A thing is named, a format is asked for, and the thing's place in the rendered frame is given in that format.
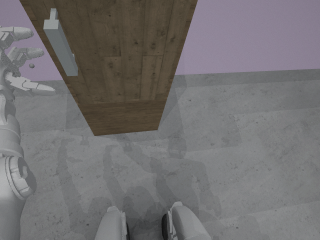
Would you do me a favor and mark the robot left thigh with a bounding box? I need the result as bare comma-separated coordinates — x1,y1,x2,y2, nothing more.
94,210,127,240

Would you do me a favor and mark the left robot hand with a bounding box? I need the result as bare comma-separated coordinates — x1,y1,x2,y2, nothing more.
0,25,57,98

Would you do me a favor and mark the robot left forearm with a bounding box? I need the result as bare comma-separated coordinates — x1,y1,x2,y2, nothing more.
0,84,24,159

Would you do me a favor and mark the left robot shin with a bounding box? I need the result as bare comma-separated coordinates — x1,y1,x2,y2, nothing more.
107,206,127,240

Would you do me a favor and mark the robot left upper arm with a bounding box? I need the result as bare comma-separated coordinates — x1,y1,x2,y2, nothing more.
0,155,37,240

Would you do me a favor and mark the handle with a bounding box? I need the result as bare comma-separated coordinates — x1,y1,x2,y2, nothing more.
43,8,78,76

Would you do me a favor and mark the cupboard door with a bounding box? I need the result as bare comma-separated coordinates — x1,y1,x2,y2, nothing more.
27,0,192,105

